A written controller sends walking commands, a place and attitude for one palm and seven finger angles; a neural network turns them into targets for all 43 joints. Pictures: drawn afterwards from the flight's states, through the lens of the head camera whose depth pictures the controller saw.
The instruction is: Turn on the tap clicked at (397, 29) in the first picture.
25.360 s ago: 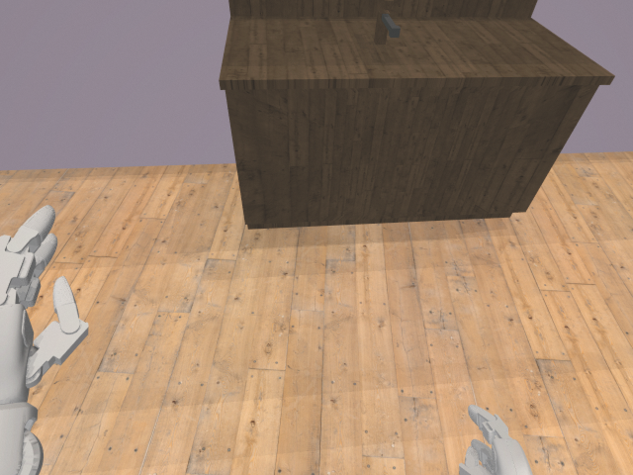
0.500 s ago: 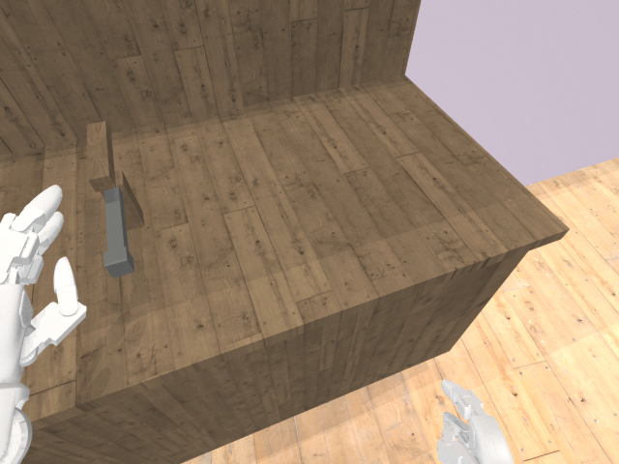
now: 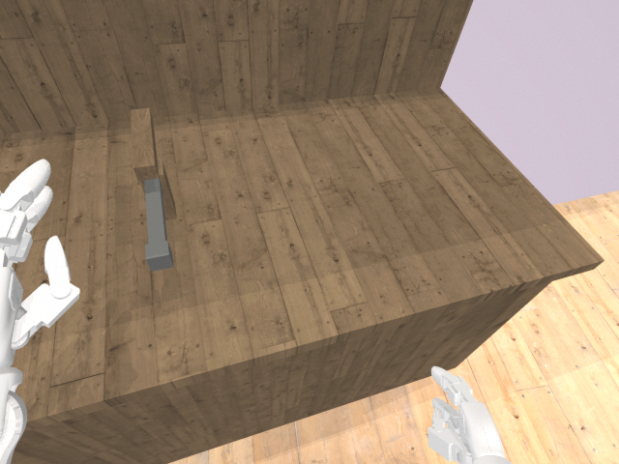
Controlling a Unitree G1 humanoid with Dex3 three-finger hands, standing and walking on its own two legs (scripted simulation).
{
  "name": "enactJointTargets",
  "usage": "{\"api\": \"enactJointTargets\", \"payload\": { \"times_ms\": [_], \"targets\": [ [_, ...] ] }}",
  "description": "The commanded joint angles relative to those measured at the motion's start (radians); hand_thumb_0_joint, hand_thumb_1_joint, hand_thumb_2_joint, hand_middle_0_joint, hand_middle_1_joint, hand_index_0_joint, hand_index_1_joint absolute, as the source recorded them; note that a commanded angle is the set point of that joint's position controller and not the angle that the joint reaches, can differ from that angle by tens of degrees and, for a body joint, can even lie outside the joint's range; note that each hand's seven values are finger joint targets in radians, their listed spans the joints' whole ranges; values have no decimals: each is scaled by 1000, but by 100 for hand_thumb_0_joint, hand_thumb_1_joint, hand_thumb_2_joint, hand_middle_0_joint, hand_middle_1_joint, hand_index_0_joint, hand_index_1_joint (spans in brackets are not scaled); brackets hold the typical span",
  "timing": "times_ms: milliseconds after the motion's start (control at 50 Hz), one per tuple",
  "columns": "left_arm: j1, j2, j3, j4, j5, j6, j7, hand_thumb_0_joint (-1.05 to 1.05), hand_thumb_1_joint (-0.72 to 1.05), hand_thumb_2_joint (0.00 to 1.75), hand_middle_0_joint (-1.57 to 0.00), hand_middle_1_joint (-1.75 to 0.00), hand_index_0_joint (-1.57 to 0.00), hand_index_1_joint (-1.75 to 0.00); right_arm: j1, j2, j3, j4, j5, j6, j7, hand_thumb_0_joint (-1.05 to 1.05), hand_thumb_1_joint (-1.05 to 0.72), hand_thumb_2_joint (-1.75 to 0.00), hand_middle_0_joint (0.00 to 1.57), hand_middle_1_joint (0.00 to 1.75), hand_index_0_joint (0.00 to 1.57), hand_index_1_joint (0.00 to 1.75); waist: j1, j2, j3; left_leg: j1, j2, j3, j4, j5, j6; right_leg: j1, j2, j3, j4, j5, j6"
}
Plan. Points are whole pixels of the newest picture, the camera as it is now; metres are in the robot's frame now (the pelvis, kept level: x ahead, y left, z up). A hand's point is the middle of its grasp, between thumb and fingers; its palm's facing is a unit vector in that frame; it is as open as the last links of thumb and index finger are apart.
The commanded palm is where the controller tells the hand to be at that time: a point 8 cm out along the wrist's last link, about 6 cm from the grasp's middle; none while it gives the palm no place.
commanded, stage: come to a stop and stand still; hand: left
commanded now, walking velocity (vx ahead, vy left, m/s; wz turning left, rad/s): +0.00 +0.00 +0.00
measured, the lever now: (159, 255) +0.34 +0.24 +0.06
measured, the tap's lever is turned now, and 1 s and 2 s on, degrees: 0 0 0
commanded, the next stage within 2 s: look again from close up in 0.02 s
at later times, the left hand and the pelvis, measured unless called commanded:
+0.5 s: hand (101, 308) +0.21 +0.22 +0.16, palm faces +0.36 -0.86 -0.36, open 7.5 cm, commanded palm +0.15 +0.25 +0.18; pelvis -0.01 -0.03 +0.00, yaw +0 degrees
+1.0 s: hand (155, 302) +0.22 +0.17 +0.17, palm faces +0.34 -0.87 -0.36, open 7.5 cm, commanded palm +0.16 +0.21 +0.18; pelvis -0.01 -0.07 +0.00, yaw -1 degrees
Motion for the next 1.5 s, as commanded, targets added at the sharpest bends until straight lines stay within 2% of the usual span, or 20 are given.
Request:
{"api": "enactJointTargets", "payload": {
  "times_ms": [0, 20, 40, 120, 200, 240, 320, 340, 400, 580, 720, 940, 1060, 1160, 1260, 1380, 1400, 1420, 1440, 1480],
  "targets": [
    [-92, 154, 87, -256, -5, -69, 23, 0, 90, 90, -20, -30, -20, -30, -49, -149, -68, -149, 5, -49, -16, 0, -90, -90, 20, 30, 20, 30, -14, 151, -192, -7, 211, -131, -97, 583, -188, 119, -11, 4, 12, 128, -55],
    [-84, 175, 112, -258, -3, -66, 29, 0, 90, 90, -20, -30, -20, -30, -74, -145, -60, -146, 11, -51, -15, 0, -90, -90, 20, 30, 20, 30, -13, 170, -191, 6, 204, -123, -107, 579, -187, 107, -7, 4, 14, 115, -50],
    [-77, 123, 66, -228, -10, -65, 24, 0, 90, 90, -20, -30, -20, -30, -52, -146, -59, -142, 3, -41, -17, 0, -90, -90, 20, 30, 20, 30, -17, 170, -180, -4, 202, -133, -108, 570, -187, 95, -7, -1, 9, 91, -51],
    [-52, 168, 114, -224, -8, -59, 35, 0, 90, 90, -20, -30, -20, -30, -75, -144, -61, -148, 14, -39, -21, 0, -90, -90, 20, 30, 20, 30, -13, 107, -206, -41, 191, -120, -91, 498, -180, 168, -21, 17, -13, 222, -55],
    [-33, 149, 93, -210, -20, -59, 35, 0, 90, 90, -20, -30, -20, -30, -53, -149, -69, -147, 10, -31, -32, 0, -90, -90, 20, 30, 20, 30, -17, 72, -217, -80, 175, -126, -83, 390, -160, 200, -50, 47, -28, 289, -65],
    [-7, 125, 75, -196, -25, -59, 35, 0, 90, 90, -20, -30, -20, -30, -62, -147, -60, -145, 9, -26, -35, 0, -90, -90, 20, 30, 20, 30, -17, 84, -214, -77, 170, -121, -89, 355, -146, 180, -51, 49, -38, 262, -62],
    [-32, 177, 110, -255, -19, -59, 46, 0, 90, 90, -20, -30, -20, -30, -82, -147, -63, -144, 19, -38, -42, 0, -90, -90, 20, 30, 20, 30, -17, 121, -210, -71, 173, -124, -109, 326, -143, 172, -45, 60, -29, 234, -58],
    [-17, 137, 77, -218, -25, -60, 42, 0, 90, 90, -20, -30, -20, -30, -71, -149, -59, -144, 8, -32, -44, 0, -90, -90, 20, 30, 20, 30, -15, 104, -199, -91, 175, -130, -115, 300, -135, 170, -48, 52, -41, 212, -56],
    [-21, 159, 95, -202, -24, -56, 46, 0, 90, 90, -20, -30, -20, -30, -58, -150, -68, -142, 12, -38, -49, 0, -90, -90, 20, 30, 20, 30, -15, 64, -187, -105, 175, -132, -116, 219, -117, 171, -58, 78, -64, 183, -56],
    [-63, 143, 69, -185, -24, -54, 45, 0, 90, 90, -20, -30, -20, -30, -57, -154, -66, -131, 10, -48, -56, 0, -90, -90, 20, 30, 20, 30, -19, 76, -152, -107, 187, -145, -159, 103, -95, 114, -39, 93, -101, 58, -51],
    [-103, 163, 81, -203, -23, -48, 43, 0, 90, 90, -20, -30, -20, -30, -73, -144, -67, -135, 21, -48, -41, 0, -90, -90, 20, 30, 20, 30, -19, 126, -145, -114, 217, -144, -184, 101, -96, 116, -10, 61, -67, 50, -41],
    [-32, 150, 86, -203, -49, -34, 30, 0, 90, 90, -20, -30, -20, -30, -49, -146, -78, -141, 12, -34, -30, 0, -90, -90, 20, 30, 20, 30, -27, 102, -178, -77, 228, -119, -91, 183, -81, 91, -22, 78, -68, 122, -52],
    [-11, 162, 97, -225, -52, -25, 39, 0, 90, 90, -20, -30, -20, -30, -48, -149, -80, -140, 17, -40, -34, 0, -90, -90, 20, 30, 20, 30, -24, 91, -202, -72, 182, -96, -33, 141, -74, 105, -59, 155, -111, 137, -57],
    [35, 172, 107, -231, -45, -8, 65, 0, 90, 90, -20, -30, -20, -30, -47, -151, -77, -125, 21, -35, -47, 0, -90, -90, 20, 30, 20, 30, -26, 7, -208, -66, 128, -73, 41, 69, -65, 76, -134, 246, -238, 5, -41],
    [48, 171, 103, -207, -40, 7, 78, 0, 90, 90, -20, -30, -20, -30, -54, -154, -71, -115, 22, -27, -60, 0, -90, -90, 20, 30, 20, 30, -24, 10, -211, -50, 138, -80, -5, 88, -58, 72, -127, 215, -246, -26, -12],
    [4, 165, 78, -219, -29, 11, 82, 0, 90, 90, -20, -30, -20, -30, -65, -160, -73, -114, 19, -35, -65, 0, -90, -90, 20, 30, 20, 30, -20, 48, -214, -34, 168, -97, -71, 187, -57, 135, -90, 161, -176, 119, -13],
    [-995, 914, 617, -422, 119, -85, 74, 0, 90, 90, -20, -30, -20, -30, 128, -169, -94, -53, -12, -88, -65, 0, -90, -90, 20, 30, 20, 30, -40, -70, 4, -121, 123, 41, 8, 156, -81, -66, 1, 97, -271, 90, 172],
    [-716, 531, 366, -7, 13, -54, 54, 0, 90, 90, -20, -30, -20, -30, -35, -132, -68, -11, 27, -77, -58, 0, -90, -90, 20, 30, 20, 30, -29, 231, -71, -122, 225, -66, -37, 116, -75, -61, -137, 84, -132, -45, -34],
    [-487, 295, 208, 73, 18, -41, 31, 0, 90, 90, -20, -30, -20, -30, -26, -157, -89, -56, 1, -78, -38, 0, -90, -90, 20, 30, 20, 30, -17, 298, -165, -96, 187, -78, -54, 95, -82, 52, -70, 136, -36, 22, -74],
    [-191, 164, 94, 15, -20, -66, 5, 0, 90, 90, -20, -30, -20, -30, -6, -155, -88, -95, 24, -79, -12, 0, -90, -90, 20, 30, 20, 30, 6, 179, -233, -122, 135, -30, -42, 47, -67, 162, -70, 158, -74, 79, -1]
  ]
}}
